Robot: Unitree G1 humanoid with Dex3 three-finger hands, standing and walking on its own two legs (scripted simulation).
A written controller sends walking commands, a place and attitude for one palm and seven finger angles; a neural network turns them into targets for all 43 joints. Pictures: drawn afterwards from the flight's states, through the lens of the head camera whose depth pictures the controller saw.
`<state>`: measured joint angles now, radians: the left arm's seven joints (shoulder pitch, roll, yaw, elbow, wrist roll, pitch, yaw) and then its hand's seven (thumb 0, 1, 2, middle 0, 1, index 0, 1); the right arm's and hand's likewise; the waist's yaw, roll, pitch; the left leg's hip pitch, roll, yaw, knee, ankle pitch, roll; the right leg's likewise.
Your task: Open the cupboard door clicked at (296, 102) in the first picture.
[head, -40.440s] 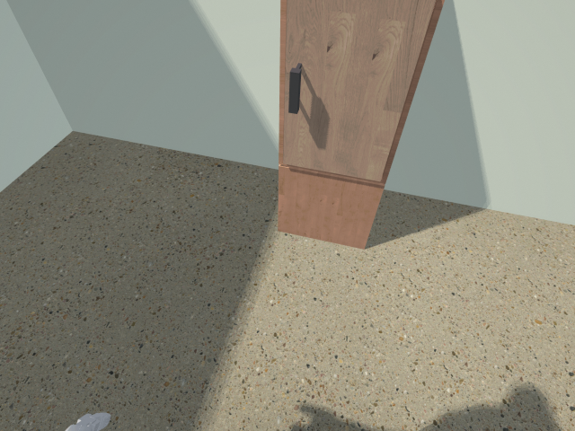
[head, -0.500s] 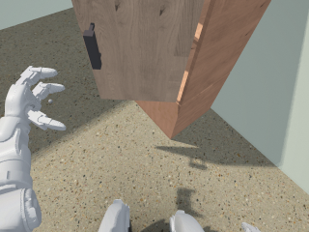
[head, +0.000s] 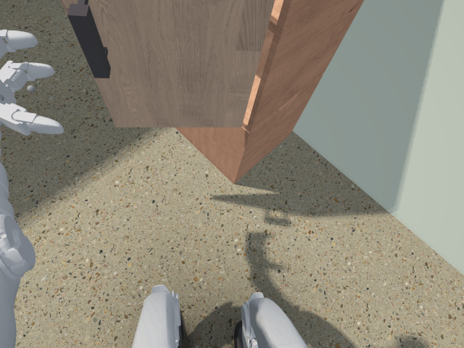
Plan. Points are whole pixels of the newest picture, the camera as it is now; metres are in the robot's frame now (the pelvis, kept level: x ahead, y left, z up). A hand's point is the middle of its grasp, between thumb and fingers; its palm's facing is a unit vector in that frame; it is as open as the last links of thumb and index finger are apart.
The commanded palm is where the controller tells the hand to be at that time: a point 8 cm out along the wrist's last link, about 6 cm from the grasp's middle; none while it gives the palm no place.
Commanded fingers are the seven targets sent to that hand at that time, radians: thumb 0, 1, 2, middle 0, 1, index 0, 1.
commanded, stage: move the hooked fingers beside the handle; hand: left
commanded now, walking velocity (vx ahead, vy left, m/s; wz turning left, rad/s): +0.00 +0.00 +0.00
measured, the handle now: (93, 35) +0.63 +0.22 +0.08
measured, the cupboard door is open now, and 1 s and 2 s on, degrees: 50 50 50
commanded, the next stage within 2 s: slide the fingers in behind the handle in 1.20 s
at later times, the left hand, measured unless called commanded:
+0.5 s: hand (44, 44) +0.59 +0.28 +0.09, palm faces +0.04 -1.00 -0.01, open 14.0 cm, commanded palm +0.58 +0.30 +0.08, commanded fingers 0.00 -0.50 0.30 -0.30 -1.20 -0.30 -1.20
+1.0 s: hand (41, 49) +0.58 +0.29 +0.09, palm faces +0.04 -1.00 +0.00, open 14.0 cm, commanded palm +0.58 +0.30 +0.08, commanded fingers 0.00 -0.50 0.30 -0.30 -1.20 -0.30 -1.20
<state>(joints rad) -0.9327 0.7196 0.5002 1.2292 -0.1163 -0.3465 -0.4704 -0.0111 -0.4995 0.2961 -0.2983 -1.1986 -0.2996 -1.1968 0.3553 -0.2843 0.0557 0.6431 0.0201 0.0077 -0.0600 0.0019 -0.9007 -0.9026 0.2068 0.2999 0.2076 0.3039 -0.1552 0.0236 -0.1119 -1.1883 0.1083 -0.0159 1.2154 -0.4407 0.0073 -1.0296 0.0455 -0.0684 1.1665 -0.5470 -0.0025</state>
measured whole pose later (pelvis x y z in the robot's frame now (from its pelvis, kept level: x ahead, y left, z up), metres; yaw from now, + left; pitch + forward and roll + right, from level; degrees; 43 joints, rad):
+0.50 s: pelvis +0.00 +0.02 -0.01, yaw -2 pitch +30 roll -8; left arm -1.25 0.92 0.50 1.34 0.01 -0.25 -0.41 -0.01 -0.50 0.30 -0.30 -1.20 -0.30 -1.20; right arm 0.40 -0.27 0.11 0.61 -0.02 0.05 -0.05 0.00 -0.90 -0.90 0.21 0.30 0.21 0.30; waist -0.27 0.05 -0.08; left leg -1.35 0.12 -0.03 1.28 -0.46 0.03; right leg -1.17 0.06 -0.08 1.18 -0.54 0.02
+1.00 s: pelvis +0.02 +0.02 +0.00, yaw -1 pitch +29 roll -8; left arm -1.17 0.86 0.48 1.29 -0.02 -0.25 -0.41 -0.01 -0.50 0.30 -0.30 -1.20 -0.30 -1.20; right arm 0.39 -0.27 0.09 0.61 -0.02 0.06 -0.03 0.00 -0.90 -0.90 0.21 0.30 0.21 0.30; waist -0.24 0.04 -0.09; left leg -1.30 0.11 -0.04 1.24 -0.46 0.02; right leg -1.10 0.06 -0.09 1.13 -0.54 0.01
